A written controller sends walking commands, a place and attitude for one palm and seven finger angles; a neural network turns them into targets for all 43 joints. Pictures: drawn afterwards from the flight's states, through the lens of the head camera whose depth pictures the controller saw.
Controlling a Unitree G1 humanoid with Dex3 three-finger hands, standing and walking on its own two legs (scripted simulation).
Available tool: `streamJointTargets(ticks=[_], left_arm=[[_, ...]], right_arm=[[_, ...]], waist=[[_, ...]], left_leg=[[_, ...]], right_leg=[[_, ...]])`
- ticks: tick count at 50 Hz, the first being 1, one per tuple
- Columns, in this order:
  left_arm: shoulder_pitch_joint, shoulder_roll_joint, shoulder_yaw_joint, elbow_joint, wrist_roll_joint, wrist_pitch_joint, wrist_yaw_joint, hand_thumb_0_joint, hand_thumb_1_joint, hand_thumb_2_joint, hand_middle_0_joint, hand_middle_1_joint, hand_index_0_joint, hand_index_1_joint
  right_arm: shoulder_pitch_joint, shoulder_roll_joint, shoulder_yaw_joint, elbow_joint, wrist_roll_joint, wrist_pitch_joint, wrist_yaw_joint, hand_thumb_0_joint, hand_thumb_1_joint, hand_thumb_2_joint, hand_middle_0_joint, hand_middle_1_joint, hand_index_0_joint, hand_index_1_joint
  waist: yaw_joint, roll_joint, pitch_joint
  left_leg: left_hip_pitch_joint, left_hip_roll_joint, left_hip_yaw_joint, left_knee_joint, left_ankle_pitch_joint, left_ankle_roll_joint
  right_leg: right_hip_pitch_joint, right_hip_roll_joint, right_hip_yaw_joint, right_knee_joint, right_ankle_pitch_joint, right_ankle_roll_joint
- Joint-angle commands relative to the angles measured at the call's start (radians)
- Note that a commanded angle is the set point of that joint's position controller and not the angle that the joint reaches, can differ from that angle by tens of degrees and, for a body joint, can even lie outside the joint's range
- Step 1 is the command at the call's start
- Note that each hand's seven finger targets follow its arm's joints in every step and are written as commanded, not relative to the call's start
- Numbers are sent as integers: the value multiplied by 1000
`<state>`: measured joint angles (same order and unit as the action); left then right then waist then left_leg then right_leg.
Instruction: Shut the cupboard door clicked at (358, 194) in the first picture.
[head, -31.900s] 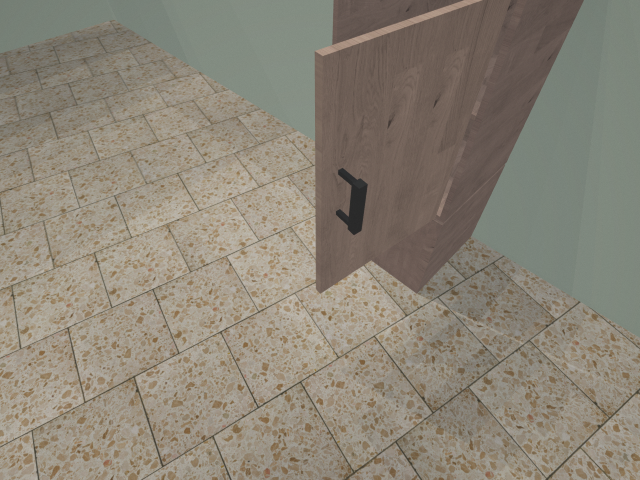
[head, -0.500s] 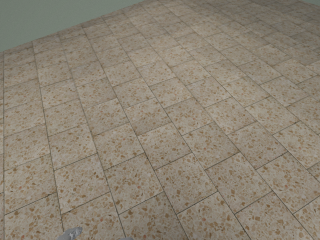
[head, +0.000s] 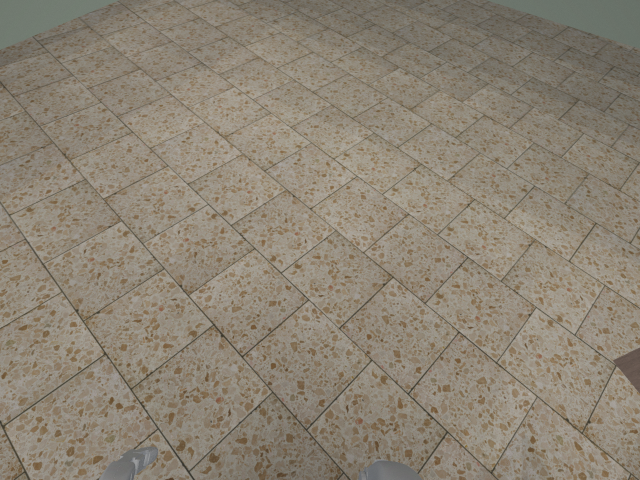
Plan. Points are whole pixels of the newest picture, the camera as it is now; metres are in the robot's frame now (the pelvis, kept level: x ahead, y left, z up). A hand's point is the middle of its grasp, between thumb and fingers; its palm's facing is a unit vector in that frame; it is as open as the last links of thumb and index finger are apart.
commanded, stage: turn to face it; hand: left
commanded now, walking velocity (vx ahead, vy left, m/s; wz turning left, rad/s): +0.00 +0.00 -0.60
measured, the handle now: out of the picture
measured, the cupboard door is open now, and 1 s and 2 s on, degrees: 53 53 53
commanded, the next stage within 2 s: take the last steps up to it in 1.84 s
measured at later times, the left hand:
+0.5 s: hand (203, 468) +0.15 +0.17 -0.18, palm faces -0.26 -0.94 -0.21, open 7.4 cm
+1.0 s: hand (273, 406) +0.23 +0.08 -0.16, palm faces -0.56 -0.78 -0.28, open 7.4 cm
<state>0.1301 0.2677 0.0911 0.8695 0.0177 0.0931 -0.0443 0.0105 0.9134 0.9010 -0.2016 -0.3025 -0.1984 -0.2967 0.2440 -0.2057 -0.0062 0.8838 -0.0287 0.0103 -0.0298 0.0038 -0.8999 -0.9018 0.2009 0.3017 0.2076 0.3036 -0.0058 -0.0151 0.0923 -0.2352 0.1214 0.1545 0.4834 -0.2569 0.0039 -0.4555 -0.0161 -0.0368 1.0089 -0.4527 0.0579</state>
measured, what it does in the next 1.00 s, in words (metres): steps on the spot, turning right: right foot, then left foot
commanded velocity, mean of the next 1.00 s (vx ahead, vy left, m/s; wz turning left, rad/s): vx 0.00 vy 0.00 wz -0.60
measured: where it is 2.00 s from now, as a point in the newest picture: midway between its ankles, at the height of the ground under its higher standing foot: outside the picture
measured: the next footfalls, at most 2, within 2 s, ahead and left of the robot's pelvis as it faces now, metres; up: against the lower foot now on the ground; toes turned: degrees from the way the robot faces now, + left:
right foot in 0.16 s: +0.02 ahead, -0.15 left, +0.00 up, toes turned -11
left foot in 0.50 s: +0.12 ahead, +0.09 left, +0.00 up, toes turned -16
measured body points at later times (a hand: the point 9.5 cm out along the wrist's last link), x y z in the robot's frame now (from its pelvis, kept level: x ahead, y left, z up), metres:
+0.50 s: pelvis +0.02 -0.01 -0.01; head +0.07 +0.00 +0.43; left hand +0.16 +0.22 -0.16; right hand +0.05 -0.29 -0.14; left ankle +0.08 +0.10 -0.74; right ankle -0.02 -0.14 -0.74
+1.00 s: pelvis +0.02 -0.03 -0.01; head +0.04 -0.07 +0.43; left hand +0.26 +0.12 -0.14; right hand -0.10 -0.28 -0.17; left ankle +0.07 +0.10 -0.68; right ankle -0.05 -0.12 -0.74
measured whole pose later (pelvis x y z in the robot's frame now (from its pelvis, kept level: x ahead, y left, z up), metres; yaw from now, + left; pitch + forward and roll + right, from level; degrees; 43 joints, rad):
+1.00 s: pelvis +0.02 -0.03 -0.01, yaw -36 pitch +0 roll -1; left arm 0.14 0.22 0.06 0.87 0.02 0.04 -0.01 0.01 0.91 0.90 -0.20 -0.30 -0.20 -0.30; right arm 0.22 -0.29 -0.06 0.92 -0.01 0.07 -0.03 0.01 -0.90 -0.90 0.20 0.30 0.20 0.30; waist -0.02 0.06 0.09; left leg -0.44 0.11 0.07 1.06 -0.49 -0.07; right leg -0.27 0.00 -0.02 0.57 -0.31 -0.01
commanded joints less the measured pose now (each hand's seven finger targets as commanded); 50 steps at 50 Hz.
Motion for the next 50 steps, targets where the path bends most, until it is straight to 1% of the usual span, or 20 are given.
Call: streamJointTargets(ticks=[1,6,7,8,9,11,14,20,23,24,25,26,32,40,42,43,44,45,46,50], left_arm=[[-66,25,0,-105,-2,-37,-3,0,900,900,-200,-300,-200,-300],[44,67,6,-71,2,-51,7,0,900,900,-200,-300,-200,-300],[120,141,19,-49,8,-61,17,0,900,900,-200,-300,-200,-300],[176,236,39,-25,11,-70,31,0,900,900,-200,-300,-200,-300],[212,251,40,-21,-2,-66,44,0,900,900,-200,-300,-200,-300],[106,185,32,-40,-2,-65,59,0,900,900,-200,-300,-200,-300],[14,154,18,-79,3,-67,55,0,900,900,-200,-300,-200,-300],[32,175,29,-71,13,-63,46,0,900,900,-200,-300,-200,-300],[-4,167,31,-76,2,-54,44,0,900,900,-200,-300,-200,-300],[-5,128,24,-85,-6,-49,42,0,900,900,-200,-300,-200,-300],[40,64,12,-97,-14,-46,32,0,900,900,-200,-300,-200,-300],[35,65,10,-118,-9,-49,26,0,900,900,-200,-300,-200,-300],[9,55,15,-69,-2,-33,-1,0,900,900,-200,-300,-200,-300],[-38,40,-1,-88,1,-41,-1,0,900,900,-200,-300,-200,-300],[34,57,3,-65,1,-49,2,0,900,900,-200,-300,-200,-300],[106,108,13,-43,6,-58,9,0,900,900,-200,-300,-200,-300],[158,220,34,-27,14,-70,24,0,900,900,-200,-300,-200,-300],[201,257,36,-17,-1,-66,36,0,900,900,-200,-300,-200,-300],[169,237,42,-20,1,-67,48,0,900,900,-200,-300,-200,-300],[8,157,18,-66,3,-67,55,0,900,900,-200,-300,-200,-300]], right_arm=[[58,-228,-81,-36,-3,-13,-6,0,-900,-900,200,300,200,300],[24,-240,-95,-36,7,-2,6,0,-900,-900,200,300,200,300],[13,-199,-91,-53,17,-2,12,0,-900,-900,200,300,200,300],[-54,-123,-70,-106,18,-1,13,0,-900,-900,200,300,200,300],[-101,-147,-63,-121,15,13,-1,0,-900,-900,200,300,200,300],[-98,-157,-69,-94,17,15,-8,0,-900,-900,200,300,200,300],[-59,-142,-67,-68,13,25,7,0,-900,-900,200,300,200,300],[-73,-124,-65,-94,19,13,10,0,-900,-900,200,300,200,300],[27,-133,-63,-69,23,-3,-1,0,-900,-900,200,300,200,300],[69,-172,-67,-58,19,-16,-4,0,-900,-900,200,300,200,300],[75,-266,-84,-65,6,-20,-4,0,-900,-900,200,300,200,300],[91,-309,-87,-85,0,-14,-9,0,-900,-900,200,300,200,300],[-9,-208,-63,-90,-3,-18,-16,0,-900,-900,200,300,200,300],[27,-244,-90,-47,-2,-4,2,0,-900,-900,200,300,200,300],[2,-251,-95,-46,5,-1,5,0,-900,-900,200,300,200,300],[-3,-231,-96,-55,13,0,11,0,-900,-900,200,300,200,300],[-35,-143,-75,-97,19,2,16,0,-900,-900,200,300,200,300],[-79,-156,-68,-125,14,16,8,0,-900,-900,200,300,200,300],[-106,-149,-68,-119,17,22,-2,0,-900,-900,200,300,200,300],[-59,-153,-67,-70,13,20,8,0,-900,-900,200,300,200,300]], waist=[[-39,229,-145],[19,173,-159],[55,-11,-208],[88,-281,-178],[106,-208,-160],[52,-232,-140],[-2,-155,-124],[11,-157,-107],[-37,-143,-136],[-53,-30,-167],[-40,251,-182],[-47,315,-170],[-6,178,-123],[-33,243,-137],[13,200,-165],[48,89,-189],[79,-262,-178],[105,-245,-157],[82,-227,-139],[3,-154,-128]], left_leg=[[185,240,-101,-85,498,124],[55,208,-13,98,362,28],[-91,134,48,267,175,-31],[-368,-23,58,492,-378,-83],[-412,-23,-92,630,-402,-79],[-443,4,-164,708,-279,-85],[-307,-13,-139,623,-163,-99],[-186,-73,-122,317,-171,-84],[11,-94,-114,31,-1,-75],[133,-24,-176,-117,56,-56],[229,209,-427,-180,132,31],[165,374,-538,-205,204,141],[149,217,-184,-135,445,121],[138,249,-82,-54,428,105],[77,221,-27,54,352,46],[-34,173,8,186,230,-6],[-311,20,78,405,-277,-74],[-367,-21,-46,582,-405,-83],[-411,-14,-128,667,-355,-79],[-317,-3,-141,616,-173,-97]], right_leg=[[20,0,-41,-184,-5,-9],[306,19,-63,-571,260,-56],[487,-123,103,-644,459,-109],[576,-347,387,-644,833,-227],[524,-379,403,-625,956,-296],[484,-294,356,-620,823,-288],[315,-213,247,-647,633,-241],[249,-191,356,-646,486,-244],[172,-136,361,-549,488,-175],[95,-65,308,-462,392,-124],[-64,75,178,-263,64,-61],[-98,72,77,-51,-194,-36],[-93,-10,34,103,-14,2],[92,12,-61,-290,21,-24],[251,28,-78,-512,206,-44],[410,-35,10,-626,336,-74],[564,-293,341,-688,607,-173],[466,-397,431,-666,790,-268],[438,-349,431,-663,759,-296],[319,-218,270,-647,606,-242]])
